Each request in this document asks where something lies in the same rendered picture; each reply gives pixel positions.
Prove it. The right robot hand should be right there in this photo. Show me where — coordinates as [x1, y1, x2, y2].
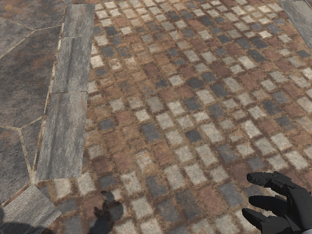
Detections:
[242, 171, 312, 234]

